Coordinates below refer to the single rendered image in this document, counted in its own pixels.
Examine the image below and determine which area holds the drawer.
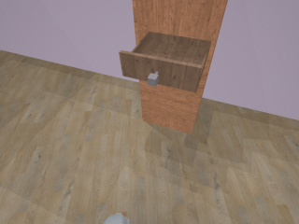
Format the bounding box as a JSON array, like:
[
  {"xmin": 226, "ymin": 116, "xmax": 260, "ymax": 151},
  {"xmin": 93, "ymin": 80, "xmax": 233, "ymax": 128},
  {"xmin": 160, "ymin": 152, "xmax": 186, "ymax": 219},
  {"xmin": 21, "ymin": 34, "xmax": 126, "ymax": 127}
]
[{"xmin": 119, "ymin": 32, "xmax": 212, "ymax": 92}]

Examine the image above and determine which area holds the cabinet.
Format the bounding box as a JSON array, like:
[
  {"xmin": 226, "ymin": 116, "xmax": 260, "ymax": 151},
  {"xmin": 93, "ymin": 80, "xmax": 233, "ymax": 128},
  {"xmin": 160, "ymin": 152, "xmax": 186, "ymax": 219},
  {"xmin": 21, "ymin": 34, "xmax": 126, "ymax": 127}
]
[{"xmin": 132, "ymin": 0, "xmax": 228, "ymax": 134}]

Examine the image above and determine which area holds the handle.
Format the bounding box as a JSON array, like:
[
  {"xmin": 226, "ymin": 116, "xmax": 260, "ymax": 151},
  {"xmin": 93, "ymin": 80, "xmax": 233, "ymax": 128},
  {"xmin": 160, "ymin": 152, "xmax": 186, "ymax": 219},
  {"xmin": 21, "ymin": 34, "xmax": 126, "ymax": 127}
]
[{"xmin": 147, "ymin": 71, "xmax": 159, "ymax": 87}]

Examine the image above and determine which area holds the robot left thigh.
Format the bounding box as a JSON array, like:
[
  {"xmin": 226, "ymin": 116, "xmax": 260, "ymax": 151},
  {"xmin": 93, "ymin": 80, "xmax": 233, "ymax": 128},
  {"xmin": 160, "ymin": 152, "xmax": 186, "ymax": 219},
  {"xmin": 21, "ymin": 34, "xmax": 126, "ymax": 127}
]
[{"xmin": 103, "ymin": 214, "xmax": 130, "ymax": 224}]

